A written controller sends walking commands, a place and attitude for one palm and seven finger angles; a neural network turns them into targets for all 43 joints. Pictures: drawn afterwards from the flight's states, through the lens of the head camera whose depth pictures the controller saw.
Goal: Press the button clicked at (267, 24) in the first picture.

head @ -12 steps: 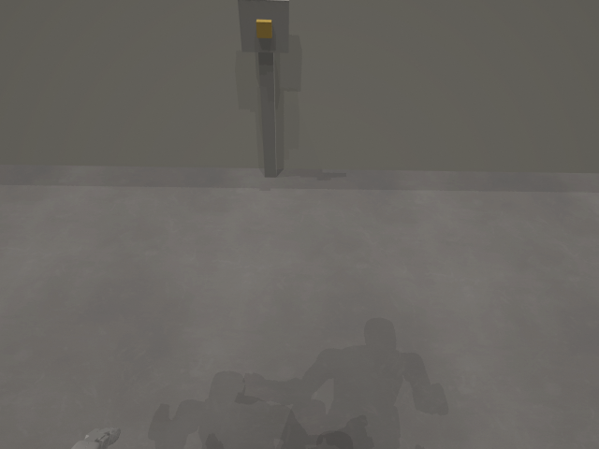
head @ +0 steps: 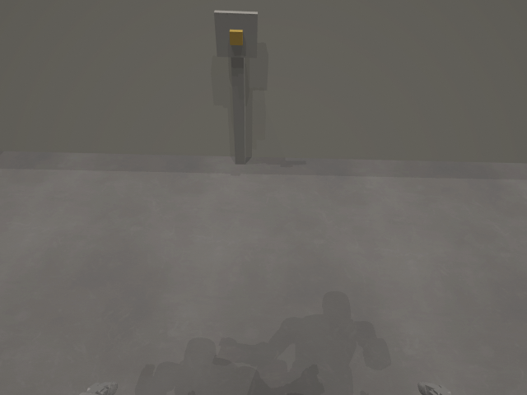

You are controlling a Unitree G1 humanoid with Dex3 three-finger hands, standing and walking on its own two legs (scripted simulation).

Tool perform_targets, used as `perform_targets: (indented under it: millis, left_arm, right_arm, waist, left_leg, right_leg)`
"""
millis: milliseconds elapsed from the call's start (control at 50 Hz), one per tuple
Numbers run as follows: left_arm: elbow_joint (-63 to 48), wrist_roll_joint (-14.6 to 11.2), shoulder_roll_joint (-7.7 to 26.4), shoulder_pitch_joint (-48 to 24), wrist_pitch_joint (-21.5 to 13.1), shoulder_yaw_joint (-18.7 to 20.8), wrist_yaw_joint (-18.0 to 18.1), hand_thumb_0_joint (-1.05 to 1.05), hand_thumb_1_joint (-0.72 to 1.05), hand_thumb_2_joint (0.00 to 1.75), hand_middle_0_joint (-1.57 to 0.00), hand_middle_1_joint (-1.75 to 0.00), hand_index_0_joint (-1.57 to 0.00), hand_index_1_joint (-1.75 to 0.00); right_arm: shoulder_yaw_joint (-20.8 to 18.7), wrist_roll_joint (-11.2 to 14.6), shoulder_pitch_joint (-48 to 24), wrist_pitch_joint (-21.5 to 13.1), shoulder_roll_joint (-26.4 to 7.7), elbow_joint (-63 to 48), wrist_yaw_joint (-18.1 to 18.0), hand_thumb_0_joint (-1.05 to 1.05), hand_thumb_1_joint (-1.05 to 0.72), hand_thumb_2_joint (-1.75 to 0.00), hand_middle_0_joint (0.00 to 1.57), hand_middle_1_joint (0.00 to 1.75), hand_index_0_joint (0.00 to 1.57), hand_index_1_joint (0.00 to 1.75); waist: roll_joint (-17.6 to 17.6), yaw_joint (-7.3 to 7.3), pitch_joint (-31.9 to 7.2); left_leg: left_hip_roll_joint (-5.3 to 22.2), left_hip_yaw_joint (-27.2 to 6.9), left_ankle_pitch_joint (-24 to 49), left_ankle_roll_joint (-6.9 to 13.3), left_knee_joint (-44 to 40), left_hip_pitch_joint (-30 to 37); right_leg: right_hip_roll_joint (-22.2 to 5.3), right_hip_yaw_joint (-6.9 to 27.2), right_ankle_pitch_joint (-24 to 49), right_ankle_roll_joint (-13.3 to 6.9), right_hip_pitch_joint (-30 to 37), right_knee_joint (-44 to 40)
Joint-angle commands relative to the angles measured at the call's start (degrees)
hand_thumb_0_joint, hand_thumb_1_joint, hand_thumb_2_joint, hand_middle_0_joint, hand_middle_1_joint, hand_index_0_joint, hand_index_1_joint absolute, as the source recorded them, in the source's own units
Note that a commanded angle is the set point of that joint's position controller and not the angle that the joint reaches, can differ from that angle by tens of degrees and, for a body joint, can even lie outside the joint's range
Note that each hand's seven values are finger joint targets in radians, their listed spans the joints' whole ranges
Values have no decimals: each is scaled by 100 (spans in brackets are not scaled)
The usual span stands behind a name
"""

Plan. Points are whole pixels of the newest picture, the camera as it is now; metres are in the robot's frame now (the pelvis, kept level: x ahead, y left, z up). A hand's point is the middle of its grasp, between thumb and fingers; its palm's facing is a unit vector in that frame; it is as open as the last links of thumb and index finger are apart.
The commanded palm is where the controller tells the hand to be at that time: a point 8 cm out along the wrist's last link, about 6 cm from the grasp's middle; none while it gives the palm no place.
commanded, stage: stand and wait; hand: left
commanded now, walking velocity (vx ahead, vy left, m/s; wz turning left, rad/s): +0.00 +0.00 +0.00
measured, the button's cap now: (236, 37) +1.47 +0.21 -0.03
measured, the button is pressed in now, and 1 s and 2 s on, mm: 0 0 0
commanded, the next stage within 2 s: look at it before walking up in 0.76 s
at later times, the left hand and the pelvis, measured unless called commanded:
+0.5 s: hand out of the picture +0.04 +0.24 -0.15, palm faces -0.02 -0.94 -0.33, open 7.4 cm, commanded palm none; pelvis -0.03 -0.01 +0.01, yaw +0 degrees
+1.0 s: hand out of the picture +0.05 +0.23 -0.15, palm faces -0.03 -0.94 -0.33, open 7.4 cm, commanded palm none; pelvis -0.02 -0.01 +0.01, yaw +0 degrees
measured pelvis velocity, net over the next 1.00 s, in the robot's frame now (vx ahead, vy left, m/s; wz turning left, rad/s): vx -0.02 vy -0.01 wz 0.00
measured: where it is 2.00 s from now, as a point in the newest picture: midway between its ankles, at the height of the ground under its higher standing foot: outside the picture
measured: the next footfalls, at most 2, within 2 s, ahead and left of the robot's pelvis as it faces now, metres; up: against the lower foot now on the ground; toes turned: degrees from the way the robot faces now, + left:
none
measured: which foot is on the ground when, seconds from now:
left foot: down 0.00-1.00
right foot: down 0.00-1.00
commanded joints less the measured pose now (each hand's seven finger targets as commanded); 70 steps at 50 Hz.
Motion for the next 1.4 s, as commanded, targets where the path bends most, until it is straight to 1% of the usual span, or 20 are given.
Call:
perform_targets:
  millis: [0, 20, 60, 140, 180, 240, 320, 460, 560, 580, 600, 620, 760, 880, 900, 1000, 1080, 1180, 1320, 1380]
  left_arm:
    - [-338, 13, 1181, -254, -121, 309, 50, 0, 90, 90, -20, -30, -20, -30]
    - [-331, 17, 1175, -264, -119, 313, 49, 0, 90, 90, -20, -30, -20, -30]
    - [-276, 18, 1182, -240, -122, 314, 43, 0, 90, 90, -20, -30, -20, -30]
    - [-185, 12, 1200, -214, -149, 309, 37, 0, 90, 90, -20, -30, -20, -30]
    - [-129, 5, 1191, -189, -150, 306, 38, 0, 90, 90, -20, -30, -20, -30]
    - [-65, 5, 1210, -174, -161, 303, 36, 0, 90, 90, -20, -30, -20, -30]
    - [46, -3, 1211, -169, -157, 289, 31, 0, 90, 90, -20, -30, -20, -30]
    - [125, 5, 1230, -153, -152, 281, 26, 0, 90, 90, -20, -30, -20, -30]
    - [145, 13, 1222, -146, -151, 280, 24, 0, 90, 90, -20, -30, -20, -30]
    - [150, 13, 1222, -144, -154, 281, 22, 0, 90, 90, -20, -30, -20, -30]
    - [147, 15, 1218, -164, -150, 281, 22, 0, 90, 90, -20, -30, -20, -30]
    - [141, 15, 1219, -151, -150, 283, 21, 0, 90, 90, -20, -30, -20, -30]
    - [136, 19, 1213, -168, -157, 280, 23, 0, 90, 90, -20, -30, -20, -30]
    - [149, 15, 1213, -162, -173, 285, 25, 0, 90, 90, -20, -30, -20, -30]
    - [148, 14, 1206, -150, -171, 280, 24, 0, 90, 90, -20, -30, -20, -30]
    - [165, 11, 1209, -155, -171, 276, 29, 0, 90, 90, -20, -30, -20, -30]
    - [166, 17, 1219, -169, -177, 280, 33, 0, 90, 90, -20, -30, -20, -30]
    - [166, 10, 1228, -164, -190, 279, 39, 0, 90, 90, -20, -30, -20, -30]
    - [162, 13, 1230, -190, -175, 283, 34, 0, 90, 90, -20, -30, -20, -30]
    - [166, 18, 1245, -203, -177, 283, 37, 0, 90, 90, -20, -30, -20, -30]
  right_arm:
    - [-308, 27, -302, -132, -1256, -297, -73, 0, -90, -90, 20, 30, 20, 30]
    - [-303, 34, -286, -129, -1248, -276, -70, 0, -90, -90, 20, 30, 20, 30]
    - [-294, 40, -293, -124, -1245, -232, -66, 0, -90, -90, 20, 30, 20, 30]
    - [-289, 51, -249, -115, -1250, -133, -62, 0, -90, -90, 20, 30, 20, 30]
    - [-280, 53, -227, -121, -1253, -62, -61, 0, -90, -90, 20, 30, 20, 30]
    - [-274, 63, -206, -107, -1261, 22, -54, 0, -90, -90, 20, 30, 20, 30]
    - [-259, 60, -156, -110, -1288, 144, -50, 0, -90, -90, 20, 30, 20, 30]
    - [-255, 61, -64, -95, -1295, 264, -36, 0, -90, -90, 20, 30, 20, 30]
    - [-255, 56, -28, -95, -1300, 307, -30, 0, -90, -90, 20, 30, 20, 30]
    - [-250, 57, -14, -102, -1295, 314, -29, 0, -90, -90, 20, 30, 20, 30]
    - [-252, 56, -19, -102, -1296, 316, -29, 0, -90, -90, 20, 30, 20, 30]
    - [-251, 59, 13, -107, -1298, 321, -28, 0, -90, -90, 20, 30, 20, 30]
    - [-257, 57, 1, -103, -1291, 326, -23, 0, -90, -90, 20, 30, 20, 30]
    - [-250, 62, -3, -122, -1292, 335, -31, 0, -90, -90, 20, 30, 20, 30]
    - [-251, 64, -31, -125, -1299, 328, -32, 0, -90, -90, 20, 30, 20, 30]
    - [-246, 70, -54, -128, -1303, 336, -42, 0, -90, -90, 20, 30, 20, 30]
    - [-241, 74, -84, -121, -1294, 327, -44, 0, -90, -90, 20, 30, 20, 30]
    - [-237, 74, -100, -125, -1303, 319, -51, 0, -90, -90, 20, 30, 20, 30]
    - [-239, 71, -154, -126, -1327, 306, -57, 0, -90, -90, 20, 30, 20, 30]
    - [-234, 79, -155, -122, -1314, 308, -57, 0, -90, -90, 20, 30, 20, 30]
  waist:
    - [158, -58, -249]
    - [109, -64, -234]
    - [144, -53, -205]
    - [62, -65, -285]
    - [111, -64, -303]
    - [5, -58, -234]
    - [114, -59, -146]
    - [73, -56, 25]
    - [59, -56, 77]
    - [36, -58, 28]
    - [69, -60, 111]
    - [59, -60, 29]
    - [33, -61, 29]
    - [86, -63, -175]
    - [145, -61, -157]
    - [147, -54, -189]
    - [71, -55, -146]
    - [61, -53, -262]
    - [158, -52, -211]
    - [77, -44, -181]
  left_leg:
    - [724, -500, 1677, 134, -540, 72]
    - [727, -525, 1622, 136, -579, 44]
    - [717, -531, 1424, 130, -614, -1]
    - [722, -542, 1335, 109, -616, 64]
    - [731, -551, 1297, 106, -658, 76]
    - [735, -573, 1150, 96, -691, 51]
    - [744, -598, 966, 79, -800, 2]
    - [743, -636, 597, 69, -903, -121]
    - [742, -643, 537, 62, -928, -146]
    - [747, -646, 538, 64, -936, -127]
    - [746, -653, 520, 60, -957, -159]
    - [752, -673, 512, 65, -963, -167]
    - [764, -658, 607, 59, -940, -122]
    - [792, -635, 924, 52, -893, 0]
    - [798, -624, 954, 53, -897, 20]
    - [811, -601, 1150, 51, -894, 74]
    - [810, -594, 1249, 49, -884, 87]
    - [816, -576, 1488, 43, -845, 204]
    - [822, -567, 1507, 34, -906, 250]
    - [826, -565, 1496, 34, -926, 240]
  right_leg:
    - [-497, 332, 1433, -297, 12, -375]
    - [-483, 346, 1385, -294, 36, -399]
    - [-503, 367, 1254, -298, 39, -472]
    - [-534, 425, 1263, -320, 70, -569]
    - [-548, 450, 1240, -322, 98, -607]
    - [-548, 479, 1092, -328, 61, -698]
    - [-546, 505, 863, -327, 25, -778]
    - [-543, 561, 353, -323, -109, -938]
    - [-530, 584, 270, -320, -193, -964]
    - [-531, 598, 269, -322, -174, -961]
    - [-524, 588, 272, -316, -210, -961]
    - [-520, 594, 268, -314, -146, -952]
    - [-520, 590, 352, -317, -206, -941]
    - [-535, 561, 752, -324, -50, -874]
    - [-525, 550, 807, -319, -62, -864]
    - [-536, 514, 1072, -313, 25, -828]
    - [-543, 521, 1208, -313, 49, -842]
    - [-571, 500, 1472, -321, 147, -823]
    - [-549, 484, 1448, -309, 149, -851]
    - [-553, 475, 1453, -299, 172, -875]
